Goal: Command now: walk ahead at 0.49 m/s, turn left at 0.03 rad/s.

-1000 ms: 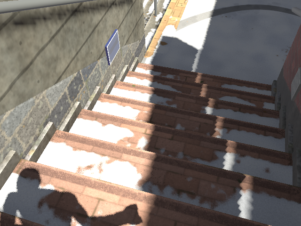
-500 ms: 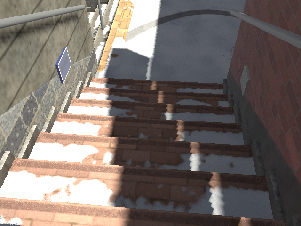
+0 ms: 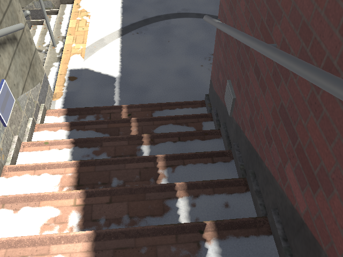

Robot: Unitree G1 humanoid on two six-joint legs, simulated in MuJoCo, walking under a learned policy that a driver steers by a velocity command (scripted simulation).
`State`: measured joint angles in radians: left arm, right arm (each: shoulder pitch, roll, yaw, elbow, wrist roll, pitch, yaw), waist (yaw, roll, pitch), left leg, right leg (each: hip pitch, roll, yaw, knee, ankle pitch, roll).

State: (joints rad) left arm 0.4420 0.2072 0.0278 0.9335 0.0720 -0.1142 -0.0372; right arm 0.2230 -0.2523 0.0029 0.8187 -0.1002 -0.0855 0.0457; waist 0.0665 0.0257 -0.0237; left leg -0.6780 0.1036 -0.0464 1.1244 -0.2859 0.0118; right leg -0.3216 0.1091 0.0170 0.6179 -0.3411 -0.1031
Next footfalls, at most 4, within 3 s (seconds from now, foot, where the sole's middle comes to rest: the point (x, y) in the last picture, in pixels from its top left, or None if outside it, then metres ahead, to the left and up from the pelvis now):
0.28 left None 0.28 0.18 -0.91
0.76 right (177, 254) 0.62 0.05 -1.07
1.38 left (109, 216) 0.86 0.44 -1.22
2.00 right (167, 175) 1.26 0.14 -1.37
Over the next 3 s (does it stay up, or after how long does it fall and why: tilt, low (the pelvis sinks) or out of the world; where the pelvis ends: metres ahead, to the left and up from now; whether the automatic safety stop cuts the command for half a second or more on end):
stays up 1.25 0.22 -0.59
